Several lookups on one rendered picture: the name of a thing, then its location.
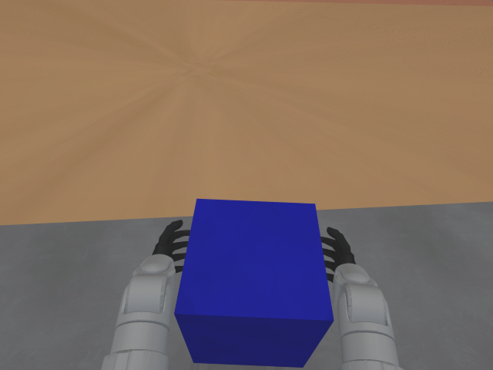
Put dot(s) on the robot left forearm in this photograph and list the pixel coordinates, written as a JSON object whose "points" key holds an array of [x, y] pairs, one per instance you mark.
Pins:
{"points": [[143, 321]]}

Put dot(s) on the carton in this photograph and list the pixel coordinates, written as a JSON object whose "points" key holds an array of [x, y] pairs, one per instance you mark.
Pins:
{"points": [[254, 287]]}

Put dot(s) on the robot right forearm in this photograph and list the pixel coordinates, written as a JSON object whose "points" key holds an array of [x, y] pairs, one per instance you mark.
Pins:
{"points": [[365, 329]]}

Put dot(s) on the robot left hand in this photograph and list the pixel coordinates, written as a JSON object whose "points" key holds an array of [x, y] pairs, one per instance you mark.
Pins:
{"points": [[166, 245]]}

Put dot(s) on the robot right hand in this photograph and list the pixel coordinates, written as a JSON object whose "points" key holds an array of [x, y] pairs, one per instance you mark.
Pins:
{"points": [[341, 253]]}

